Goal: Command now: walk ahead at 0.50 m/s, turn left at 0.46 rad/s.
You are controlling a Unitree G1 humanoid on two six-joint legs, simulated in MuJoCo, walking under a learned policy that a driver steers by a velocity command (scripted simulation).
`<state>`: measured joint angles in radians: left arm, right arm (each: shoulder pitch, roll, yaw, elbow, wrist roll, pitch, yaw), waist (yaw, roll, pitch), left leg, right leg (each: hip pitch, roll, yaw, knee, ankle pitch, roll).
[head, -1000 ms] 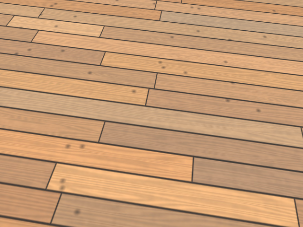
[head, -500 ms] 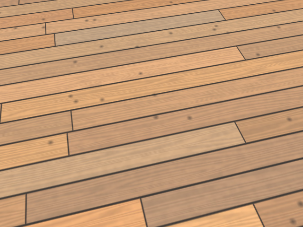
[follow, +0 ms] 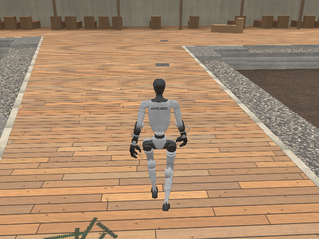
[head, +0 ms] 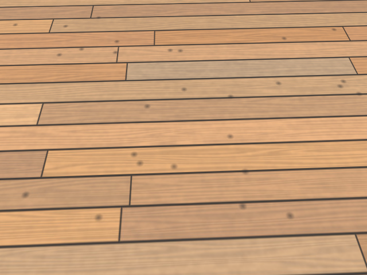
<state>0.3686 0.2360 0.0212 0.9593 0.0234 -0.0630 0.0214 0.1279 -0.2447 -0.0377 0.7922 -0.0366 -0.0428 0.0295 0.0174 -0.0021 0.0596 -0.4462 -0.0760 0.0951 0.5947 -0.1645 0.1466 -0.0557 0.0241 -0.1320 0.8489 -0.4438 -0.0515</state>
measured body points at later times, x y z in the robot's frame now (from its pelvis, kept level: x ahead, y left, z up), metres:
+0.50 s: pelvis +0.29 -0.01 +0.00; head +0.32 +0.00 +0.45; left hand +0.44 +0.27 -0.08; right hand +0.34 -0.30 -0.12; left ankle +0.10 +0.05 -0.70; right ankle +0.42 -0.08 -0.72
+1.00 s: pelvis +0.52 +0.08 +0.01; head +0.55 +0.10 +0.46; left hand +0.40 +0.31 -0.13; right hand +0.80 -0.06 -0.07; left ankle +0.58 +0.20 -0.72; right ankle +0.43 -0.07 -0.70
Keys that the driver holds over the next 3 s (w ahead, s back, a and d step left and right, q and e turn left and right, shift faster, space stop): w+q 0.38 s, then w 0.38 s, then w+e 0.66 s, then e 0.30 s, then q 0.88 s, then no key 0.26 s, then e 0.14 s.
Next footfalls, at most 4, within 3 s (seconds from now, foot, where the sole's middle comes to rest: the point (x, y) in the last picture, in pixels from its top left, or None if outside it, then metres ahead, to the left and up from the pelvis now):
0.48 right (214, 272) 0.46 -0.07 -0.75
0.96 left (138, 227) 0.62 0.21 -0.75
1.50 right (186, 162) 0.92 0.04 -0.75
2.06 left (148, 152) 0.96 0.20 -0.75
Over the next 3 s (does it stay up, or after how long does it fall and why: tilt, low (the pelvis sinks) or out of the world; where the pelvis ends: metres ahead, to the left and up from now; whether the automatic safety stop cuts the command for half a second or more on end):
stays up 0.88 0.09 0.03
